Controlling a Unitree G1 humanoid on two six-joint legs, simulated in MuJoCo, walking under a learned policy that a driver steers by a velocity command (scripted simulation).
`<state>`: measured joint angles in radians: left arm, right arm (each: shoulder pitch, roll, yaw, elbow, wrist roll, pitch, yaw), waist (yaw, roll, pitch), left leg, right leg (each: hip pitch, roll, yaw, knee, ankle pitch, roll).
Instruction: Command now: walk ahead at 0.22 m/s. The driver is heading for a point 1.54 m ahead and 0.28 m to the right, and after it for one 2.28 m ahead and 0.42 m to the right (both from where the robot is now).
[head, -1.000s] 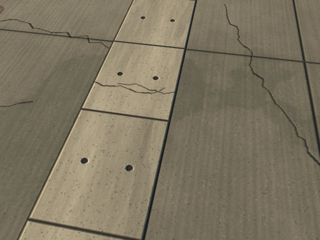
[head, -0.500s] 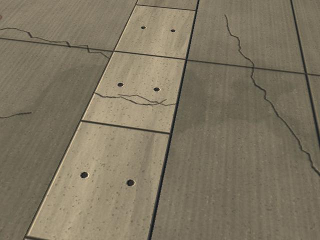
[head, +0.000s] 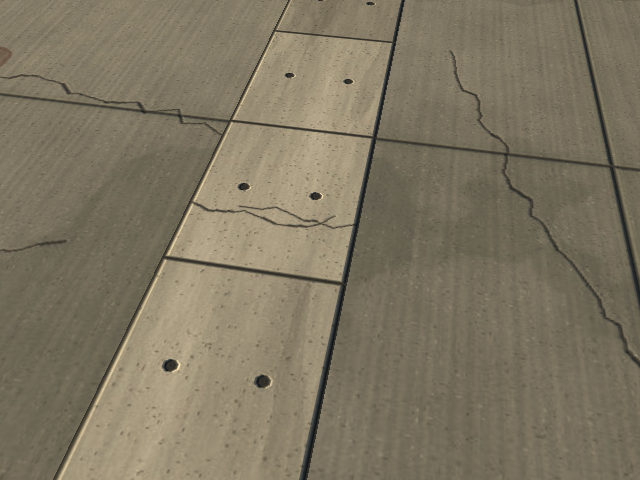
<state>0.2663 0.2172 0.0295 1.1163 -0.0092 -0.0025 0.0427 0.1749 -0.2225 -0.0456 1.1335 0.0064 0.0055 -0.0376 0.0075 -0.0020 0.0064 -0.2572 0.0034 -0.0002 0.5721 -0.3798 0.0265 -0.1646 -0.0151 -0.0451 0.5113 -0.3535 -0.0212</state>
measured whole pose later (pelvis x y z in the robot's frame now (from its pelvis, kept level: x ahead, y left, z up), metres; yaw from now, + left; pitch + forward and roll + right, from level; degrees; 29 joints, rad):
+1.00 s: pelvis +0.46 -0.01 +0.01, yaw +0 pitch +1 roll -2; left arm 0.36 0.23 0.05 1.05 0.00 -0.09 0.00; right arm 0.07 -0.25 -0.07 0.91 0.01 -0.08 -0.01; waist 0.07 0.03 0.00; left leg -0.70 0.15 -0.04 0.73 0.03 0.01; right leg -0.04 0.07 -0.07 0.20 -0.19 -0.06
